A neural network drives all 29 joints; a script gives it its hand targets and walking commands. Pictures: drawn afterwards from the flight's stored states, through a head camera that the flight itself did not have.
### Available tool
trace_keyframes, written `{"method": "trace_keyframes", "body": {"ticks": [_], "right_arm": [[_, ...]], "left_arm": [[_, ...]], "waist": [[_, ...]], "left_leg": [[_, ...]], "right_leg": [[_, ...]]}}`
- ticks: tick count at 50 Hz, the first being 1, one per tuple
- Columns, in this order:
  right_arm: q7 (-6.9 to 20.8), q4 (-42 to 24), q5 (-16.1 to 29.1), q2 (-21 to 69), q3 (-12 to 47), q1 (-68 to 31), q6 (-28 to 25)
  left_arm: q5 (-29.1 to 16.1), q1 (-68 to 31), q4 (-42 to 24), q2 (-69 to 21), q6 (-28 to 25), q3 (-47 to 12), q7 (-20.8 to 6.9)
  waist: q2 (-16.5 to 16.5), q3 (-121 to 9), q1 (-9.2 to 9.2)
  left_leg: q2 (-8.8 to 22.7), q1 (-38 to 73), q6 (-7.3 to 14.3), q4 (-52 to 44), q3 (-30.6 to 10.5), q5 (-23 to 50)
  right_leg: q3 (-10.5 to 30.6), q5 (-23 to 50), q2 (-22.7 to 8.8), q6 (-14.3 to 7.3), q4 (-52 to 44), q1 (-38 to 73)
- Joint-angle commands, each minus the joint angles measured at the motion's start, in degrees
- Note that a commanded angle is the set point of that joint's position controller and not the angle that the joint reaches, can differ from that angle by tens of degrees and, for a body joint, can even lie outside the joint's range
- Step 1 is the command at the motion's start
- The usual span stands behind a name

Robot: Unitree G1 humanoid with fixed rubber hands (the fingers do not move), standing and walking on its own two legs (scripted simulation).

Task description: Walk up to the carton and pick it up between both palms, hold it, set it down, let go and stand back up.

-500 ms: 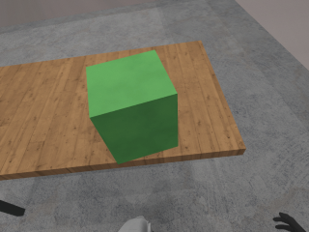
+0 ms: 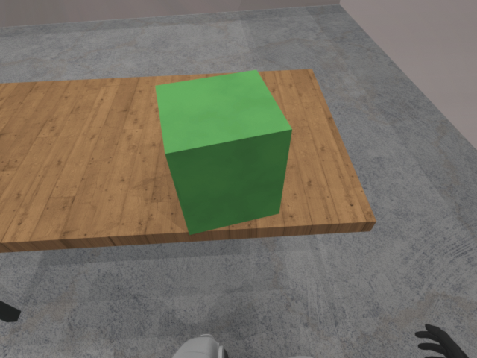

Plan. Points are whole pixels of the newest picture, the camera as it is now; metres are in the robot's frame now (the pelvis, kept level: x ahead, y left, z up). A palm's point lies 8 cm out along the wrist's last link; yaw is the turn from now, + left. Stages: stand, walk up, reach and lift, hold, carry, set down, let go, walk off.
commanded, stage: walk up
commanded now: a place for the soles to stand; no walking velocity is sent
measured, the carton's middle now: (222, 154) +0.50 +0.06 +0.04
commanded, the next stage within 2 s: reach and lift in 1.86 s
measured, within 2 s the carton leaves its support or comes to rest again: neither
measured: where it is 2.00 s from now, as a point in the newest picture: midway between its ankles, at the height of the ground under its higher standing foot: outside the picture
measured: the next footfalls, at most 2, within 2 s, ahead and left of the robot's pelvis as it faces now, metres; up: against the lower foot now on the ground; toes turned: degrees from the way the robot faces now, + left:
left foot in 0.22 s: +0.05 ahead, +0.14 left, +0.00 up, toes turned +4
right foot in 0.56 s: +0.17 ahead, -0.12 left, +0.00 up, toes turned +5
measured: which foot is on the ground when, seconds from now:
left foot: up 0.00-0.20, down 0.22-1.00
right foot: down 0.00-0.24, up 0.26-0.54, down 0.56-1.00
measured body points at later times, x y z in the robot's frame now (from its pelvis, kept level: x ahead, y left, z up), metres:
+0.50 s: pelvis +0.03 +0.02 +0.01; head +0.04 +0.04 +0.46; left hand +0.13 +0.34 -0.09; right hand +0.13 -0.32 -0.05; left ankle -0.02 +0.13 -0.72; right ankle +0.10 -0.13 -0.70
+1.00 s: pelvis +0.06 +0.01 +0.01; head +0.08 +0.00 +0.46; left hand +0.20 +0.33 -0.06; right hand +0.16 -0.33 -0.09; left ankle +0.01 +0.13 -0.72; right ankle +0.13 -0.13 -0.72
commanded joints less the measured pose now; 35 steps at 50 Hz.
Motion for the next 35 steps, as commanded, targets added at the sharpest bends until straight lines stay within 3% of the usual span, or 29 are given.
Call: {"method": "trace_keyframes", "body": {"ticks": [1, 2, 4, 5, 6, 7, 8, 9, 10, 11, 12, 13, 14, 16, 18, 20, 22, 24, 25, 26, 27, 28, 29, 30, 31, 32, 33, 34, 35], "right_arm": [[0.24, -3.99, 0.83, -10.46, -4.82, 1.61, 0.13], [0.46, -2.9, 1.0, -9.64, -4.49, 2.4, -0.46], [0.81, -2.5, 0.66, -7.98, -3.3, -0.01, -1.72], [0.92, -3.17, 0.17, -7.7, -2.7, -1.46, -2.2], [0.99, -3.5, -0.12, -7.83, -2.52, -2.42, -2.54], [0.82, -3.4, -0.27, -7.64, -2.61, -1.68, -2.63], [0.36, -2.5, -0.17, -7.27, -2.55, 1.62, -2.95], [-0.24, -0.71, -0.45, -7.27, -2.79, 7.0, -3.56], [-0.57, 0.25, -0.67, -10.32, -3.47, 10.32, -4.17], [-0.96, -0.43, -1.38, -14.04, -4.17, 10.54, -4.58], [-1.57, -1.36, -1.42, -16.33, -4.42, 7.8, -4.94], [-1.99, -1.32, -1.03, -15.91, -4.82, 5.83, -5.36], [-2.01, -0.49, -0.47, -13.85, -4.46, 5.23, -5.75], [-2.2, -0.22, -0.45, -11.78, -3.89, 3.84, -6.07], [-1.85, -0.38, -0.23, -10.49, -3.42, 3.6, -5.96], [-1.72, -0.56, -0.07, -8.6, -2.75, 3.6, -5.68], [-1.77, -1.4, 0.31, -7.94, -1.97, 1.63, -5.03], [-1.68, -1.68, 1.0, -7.77, -1.76, -0.03, -4.28], [-1.53, -1.52, 1.31, -7.34, -1.43, -0.27, -3.97], [-1.52, -1.84, 1.9, -5.93, -0.71, 0.56, -4.2], [-1.52, -2.34, 2.28, -5.35, -0.31, 1.22, -4.45], [-1.58, -2.02, 2.35, -4.9, 0.12, 2.14, -4.22], [-2.13, -0.99, 2.0, -7.18, -0.52, 3.24, -3.37], [-2.42, -0.58, 1.55, -7.93, -0.73, 3.23, -3.12], [-2.36, 0.01, 1.18, -8.44, -0.9, 3.85, -3.38], [-2.02, 0.63, 0.97, -7.74, -0.74, 5.15, -3.95], [-1.85, 1.04, 0.47, -9.72, -1.15, 3.66, -4.65], [-1.78, 0.79, 0.58, -10.52, -1.5, 1.31, -5.12], [-1.93, 0.71, 0.47, -10.74, -1.55, -1.2, -5.49]], "left_arm": [[2.69, -16.44, -6.79, 14.46, -3.0, 5.14, 0.82], [2.46, -15.9, -6.77, 13.37, -3.19, 4.59, 0.66], [2.25, -9.02, -5.67, 12.46, -2.83, 4.81, 0.22], [2.57, -5.79, -5.21, 12.28, -2.57, 4.74, 0.02], [2.74, -3.15, -4.63, 12.22, -2.3, 4.66, -0.15], [2.74, -2.36, -4.34, 12.35, -1.96, 4.69, -0.38], [2.29, -3.08, -4.55, 12.04, -1.49, 4.12, -0.66], [1.91, -4.89, -4.71, 10.47, -0.94, 3.39, -0.93], [1.31, -6.19, -5.0, 7.81, -0.79, 2.56, -1.15], [0.35, -8.4, -6.83, 3.44, -1.24, 1.15, -1.24], [0.76, -10.6, -8.6, 6.74, -1.22, 2.13, -1.02], [0.8, -11.35, -8.79, 9.5, -1.19, 2.93, -0.95], [0.78, -10.87, -7.54, 10.63, -1.36, 2.94, -1.66], [1.07, -8.38, -5.74, 9.99, -1.9, 3.14, -2.49], [0.82, -7.55, -5.08, 8.03, -2.0, 2.52, -2.92], [0.85, -9.37, -5.01, 6.41, -2.04, 2.09, -2.82], [0.71, -8.99, -4.11, 5.04, -2.15, 1.68, -2.4], [1.15, -6.33, -2.57, 5.01, -2.38, 2.02, -1.91], [1.39, -5.01, -1.8, 6.59, -2.63, 2.5, -1.55], [1.56, -5.14, -1.66, 8.55, -2.66, 3.46, -1.15], [1.56, -4.82, -1.41, 11.6, -2.32, 4.4, -0.79], [1.04, -6.58, -2.35, 11.97, -2.17, 4.26, -0.74], [0.62, -7.36, -2.81, 12.24, -1.79, 4.18, -0.86], [0.86, -9.53, -3.45, 12.07, -1.47, 4.24, -1.14], [0.81, -12.08, -4.0, 11.21, -1.02, 3.86, -1.31], [0.46, -15.13, -4.55, 10.54, -0.66, 3.23, -1.49], [0.15, -16.01, -4.78, 8.75, -0.68, 2.43, -1.84], [-0.25, -14.83, -4.0, 7.57, -0.76, 2.06, -2.11], [-0.41, -14.08, -3.14, 6.57, -0.83, 1.53, -2.27]], "waist": [[-10.27, 4.67, -5.12], [-9.95, 3.9, -4.89], [-13.97, 1.07, -0.92], [-16.98, -0.07, 0.93], [-16.95, -1.73, 2.25], [-18.09, -3.85, 1.97], [-18.72, -4.71, 0.33], [-14.5, -5.64, -2.71], [-5.81, -4.77, -4.73], [3.89, -1.18, -5.56], [0.6, 3.88, -5.07], [-1.99, 7.34, -4.2], [-3.65, 9.05, -3.76], [0.65, 6.52, -2.76], [7.25, 2.98, -3.29], [9.52, 1.01, -3.82], [11.76, -0.72, -3.4], [10.25, -5.66, -1.79], [8.3, -7.98, -0.77], [3.62, -11.96, -0.12], [-2.86, -14.86, 0.02], [-6.7, -14.23, -0.21], [-7.59, -11.86, -0.39], [-10.03, -7.86, -0.82], [-10.57, -4.0, -1.67], [-11.98, -1.84, -3.2], [-9.29, -1.59, -2.68], [-6.51, -2.92, -1.34], [-6.34, -4.09, -0.01]], "left_leg": [[-0.61, 5.15, -1.94, 27.37, -13.07, -5.75], [-1.27, 4.69, -1.93, 24.8, -10.93, -5.26], [0.0, 1.43, -2.05, 10.1, -6.63, -8.46], [0.52, 0.79, -2.19, 3.85, -5.55, -11.32], [-0.42, 1.35, -2.33, 0.41, -4.0, -13.94], [-1.39, 3.72, -1.83, -3.8, -2.49, -15.91], [-1.95, 9.31, -0.88, -10.92, -1.92, -15.34], [-1.55, 19.45, -0.29, -17.89, -2.88, -10.22], [4.69, 27.93, 0.81, -20.27, -14.02, -13.91], [16.23, 27.51, 3.99, -25.33, -33.53, -24.12], [23.31, 20.96, 9.45, -29.37, -41.6, -26.08], [24.78, 16.79, 12.12, -29.93, -38.31, -25.21], [19.38, 14.26, 9.96, -29.7, -31.21, -19.24], [13.64, 16.64, 6.06, -26.69, -21.9, -7.56], [10.94, 19.59, 6.61, -22.16, -14.21, 9.73], [9.39, 19.87, 6.86, -17.61, -9.95, 25.59], [8.22, 19.95, 5.85, -12.69, -7.2, 34.99], [7.65, 19.64, 4.15, -6.42, -4.96, 34.12], [6.88, 18.4, 2.75, -1.63, -4.73, 29.71], [6.19, 14.62, 0.8, 1.87, -5.35, 24.23], [4.11, 9.75, -1.34, 6.98, -5.06, 16.33], [-0.22, 6.71, -2.98, 9.54, -4.8, -2.54], [-0.23, 9.22, -1.69, 6.9, -7.31, -18.56], [0.29, 10.08, -0.76, 3.02, -7.27, -19.32], [0.95, 11.72, -0.36, -3.13, -6.9, -16.99], [2.74, 15.57, -0.56, -12.9, -6.77, -9.12], [4.92, 16.66, -0.44, -16.23, -10.71, -3.28], [8.04, 13.71, 0.75, -18.26, -14.13, -3.42], [9.81, 11.01, 1.52, -19.01, -14.3, -2.21]], "right_leg": [[24.56, -27.22, -18.19, -12.73, -26.87, -24.4], [17.87, -19.0, -14.33, -10.75, -24.21, -20.1], [11.14, -9.9, -9.93, -9.0, -19.81, -5.87], [11.2, -8.56, -9.14, -9.14, -18.34, -0.58], [11.12, -7.63, -8.82, -9.08, -17.12, 2.98], [11.32, -7.58, -9.27, -9.64, -15.85, 5.12], [9.79, -9.61, -9.22, -9.29, -13.06, 2.62], [7.97, -11.86, -8.29, -8.6, -5.44, -4.67], [3.67, -12.0, -4.67, -5.73, 7.73, -16.87], [0.44, -11.25, 2.24, -2.7, 18.08, -28.81], [3.05, -10.27, 0.39, -1.34, 20.6, -32.43], [5.04, -6.95, -3.07, -0.68, 20.62, -29.59], [4.03, -3.51, -4.0, -0.42, 20.03, -25.84], [1.98, -1.11, -4.1, 0.03, 17.2, -20.86], [-2.6, -0.29, -4.35, 0.46, 10.9, -16.89], [-5.7, 1.51, -3.5, 0.56, 5.49, -12.58], [-8.0, 6.71, -2.02, 0.42, -1.31, -8.03], [-9.02, 16.78, -0.21, -0.75, -10.26, 0.48], [-5.79, 22.02, -1.49, -1.67, -13.37, 4.98], [-0.41, 28.03, -4.42, -4.13, -11.1, 11.0], [9.6, 34.08, -10.58, -7.78, -9.42, 14.16], [20.49, 31.39, -17.67, -12.25, -12.5, 11.94], [21.56, 24.77, -20.27, -15.2, -14.24, 6.66], [19.59, 11.89, -18.33, -13.85, -16.15, 1.33], [16.24, 5.84, -15.36, -11.35, -16.67, -2.93], [11.47, 6.34, -11.77, -8.04, -15.63, -6.38], [8.46, 8.41, -7.87, -4.94, -12.64, -8.5], [5.58, 8.86, -5.08, -3.07, -10.0, -5.6], [3.72, 10.41, -3.88, -2.21, -8.9, -1.57]]}}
